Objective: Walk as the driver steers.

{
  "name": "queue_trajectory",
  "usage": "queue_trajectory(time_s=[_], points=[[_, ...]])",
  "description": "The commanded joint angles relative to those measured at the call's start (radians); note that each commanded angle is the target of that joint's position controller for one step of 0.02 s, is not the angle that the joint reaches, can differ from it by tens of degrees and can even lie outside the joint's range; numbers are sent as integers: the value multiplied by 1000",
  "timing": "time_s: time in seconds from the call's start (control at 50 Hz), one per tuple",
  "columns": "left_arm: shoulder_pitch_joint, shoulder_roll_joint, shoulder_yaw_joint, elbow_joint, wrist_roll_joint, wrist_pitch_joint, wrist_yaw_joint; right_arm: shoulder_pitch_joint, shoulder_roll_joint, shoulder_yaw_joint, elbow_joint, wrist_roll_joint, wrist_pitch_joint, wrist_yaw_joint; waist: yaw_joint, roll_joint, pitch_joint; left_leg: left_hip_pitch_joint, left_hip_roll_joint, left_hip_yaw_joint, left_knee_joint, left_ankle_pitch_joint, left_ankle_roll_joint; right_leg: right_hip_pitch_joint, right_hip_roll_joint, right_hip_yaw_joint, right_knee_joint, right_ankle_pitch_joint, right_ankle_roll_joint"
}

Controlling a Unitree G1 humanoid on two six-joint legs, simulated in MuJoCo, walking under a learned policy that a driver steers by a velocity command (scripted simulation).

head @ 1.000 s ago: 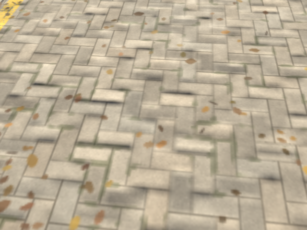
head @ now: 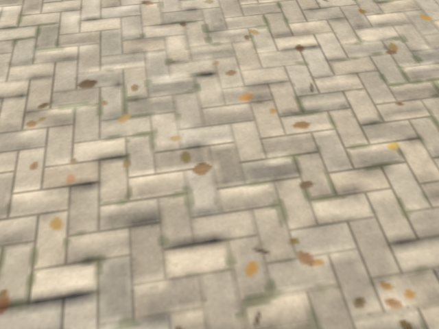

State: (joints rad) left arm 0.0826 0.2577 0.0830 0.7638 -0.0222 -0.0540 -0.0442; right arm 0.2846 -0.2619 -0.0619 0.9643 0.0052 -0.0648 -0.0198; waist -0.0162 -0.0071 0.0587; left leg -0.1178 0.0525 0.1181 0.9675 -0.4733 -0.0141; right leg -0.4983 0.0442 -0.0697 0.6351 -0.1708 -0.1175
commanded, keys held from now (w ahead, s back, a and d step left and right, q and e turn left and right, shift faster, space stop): w+e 0.24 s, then e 0.10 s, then q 0.66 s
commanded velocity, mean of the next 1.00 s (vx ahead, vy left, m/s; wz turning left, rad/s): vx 0.23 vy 0.00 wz -0.06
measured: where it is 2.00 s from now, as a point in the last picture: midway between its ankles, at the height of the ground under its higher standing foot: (206, 293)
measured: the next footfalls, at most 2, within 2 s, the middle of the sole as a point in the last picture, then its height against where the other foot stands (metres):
left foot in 0.42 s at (198, 326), level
right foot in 0.82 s outside the picture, level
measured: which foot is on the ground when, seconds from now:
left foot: up 0.00-0.40, down 0.42-0.82, up 0.84-1.00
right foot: down 0.00-0.42, up 0.44-0.80, down 0.82-1.00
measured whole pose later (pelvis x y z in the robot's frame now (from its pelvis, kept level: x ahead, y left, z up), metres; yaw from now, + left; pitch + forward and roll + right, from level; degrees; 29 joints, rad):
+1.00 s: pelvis +0.32 -0.01 +0.03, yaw +1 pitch +1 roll +1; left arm 0.18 0.25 0.06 0.72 0.02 -0.01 0.05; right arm 0.18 -0.35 -0.11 0.76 0.02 0.05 -0.02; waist 0.00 0.04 0.03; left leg -0.55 -0.06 -0.08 1.10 -0.41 -0.08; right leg -0.24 -0.02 -0.02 0.44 -0.22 -0.01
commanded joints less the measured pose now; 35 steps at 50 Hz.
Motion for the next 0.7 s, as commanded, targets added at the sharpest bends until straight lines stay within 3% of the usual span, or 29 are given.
queue_trajectory(time_s=[0.02,0.04,0.06,0.08,0.1,0.14,0.18,0.24,0.3,0.36,0.38,0.4,0.42,0.44,0.46,0.48,0.5,0.52,0.54,0.56,0.6,0.64,0.7], points=[[289,168,47,-1,11,-12,16,-113,-135,-14,-163,47,-97,31,131,-88,-269,-696,-17,-217,440,11,50,795,-338,677,-339,-25,-252],[217,142,38,-13,8,-20,13,-122,-122,-14,-157,34,-101,25,75,21,-172,-651,28,-210,333,81,52,626,-290,555,-351,85,-217],[159,111,28,-29,9,-24,15,-117,-136,-26,-147,9,-91,17,41,32,-136,-583,58,-205,243,116,41,509,-256,473,-364,169,-194],[134,104,23,-44,17,-25,19,-98,-136,-31,-147,2,-76,17,12,14,-120,-519,73,-208,207,138,29,425,-234,442,-386,213,-191],[130,114,24,-47,14,-25,24,-87,-128,-33,-153,-5,-62,16,-2,9,-111,-494,74,-203,162,149,11,378,-223,427,-403,238,-193],[152,147,31,-47,11,-28,37,-113,-103,-29,-170,-17,-44,11,-6,-2,-89,-489,67,-179,61,204,-26,307,-203,374,-423,295,-195],[182,171,38,-45,8,-24,51,-196,-89,-23,-201,-21,-40,7,17,-18,-63,-501,46,-166,-90,327,-51,270,-172,333,-427,288,-173],[220,172,40,-39,2,-14,58,-301,-63,-10,-234,-15,-46,15,61,-57,-53,-428,-7,-155,-327,524,-50,233,-119,293,-405,189,-117],[266,174,42,-20,0,2,62,-359,-81,-13,-272,-9,-53,23,83,-88,-55,-370,-61,-152,-436,581,-36,257,-119,323,-320,287,-75],[260,154,38,-26,4,22,77,-311,-123,-26,-269,-11,-62,35,56,-115,-100,-337,-72,-176,-496,529,-4,370,-149,393,-187,326,-42],[243,142,34,-33,9,23,82,-262,-131,-28,-252,-18,-68,39,36,-125,-120,-293,-66,-168,-516,547,18,398,-152,395,-132,367,-29],[225,121,25,-40,11,21,84,-192,-140,-31,-232,-33,-77,39,-2,-115,-155,-193,-55,-146,-572,650,46,404,-114,366,-43,428,1],[240,72,7,-53,26,15,82,-106,-179,-34,-223,-59,-84,39,-27,-45,-270,23,71,-242,-513,957,101,333,-59,323,138,296,43],[430,24,-10,-27,25,9,80,-39,-204,-34,-207,-76,-74,40,20,195,-409,341,305,-534,-455,1288,300,89,64,263,455,-279,117],[535,72,-10,7,14,11,69,-3,-143,-23,-166,-30,-60,51,40,274,-501,380,378,-744,-498,1081,385,21,45,292,573,-526,147],[437,146,5,2,9,24,66,-78,-114,-12,-193,-3,-47,57,20,175,-380,281,317,-695,-540,838,346,-36,-10,271,628,-484,170],[313,167,11,-20,17,39,72,-134,-103,-5,-207,-3,-32,58,2,102,-283,173,259,-618,-567,696,297,-66,-34,221,617,-428,182],[237,168,16,-41,28,51,78,-182,-101,1,-219,-4,-18,57,6,66,-198,55,217,-570,-599,624,273,-74,-50,193,559,-391,186],[206,159,18,-56,34,60,83,-206,-117,-3,-224,-7,-7,53,22,75,-155,-39,181,-532,-624,587,251,-35,-66,181,477,-359,182],[206,131,13,-60,29,65,88,-211,-148,-14,-222,-11,5,48,35,106,-131,-100,142,-495,-644,575,229,16,-59,157,378,-358,178],[221,92,4,-51,26,63,102,-188,-178,-31,-221,-13,20,38,35,148,-157,-116,110,-464,-654,611,232,88,-26,126,255,-356,183],[215,93,5,-47,21,63,108,-182,-189,-41,-229,-4,31,26,33,153,-201,-109,115,-485,-669,536,238,131,-16,136,186,-277,180],[163,99,6,-60,21,64,105,-190,-185,-48,-241,6,52,12,21,157,-180,-155,106,-524,-705,304,226,156,-12,152,110,-198,169]])
Keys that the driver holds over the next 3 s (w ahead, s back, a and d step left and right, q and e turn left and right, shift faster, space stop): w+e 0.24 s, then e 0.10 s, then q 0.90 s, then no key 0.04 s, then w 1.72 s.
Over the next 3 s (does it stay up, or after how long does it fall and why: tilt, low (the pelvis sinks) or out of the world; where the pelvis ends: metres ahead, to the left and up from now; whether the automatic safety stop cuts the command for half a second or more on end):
stays up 1.10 0.16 0.03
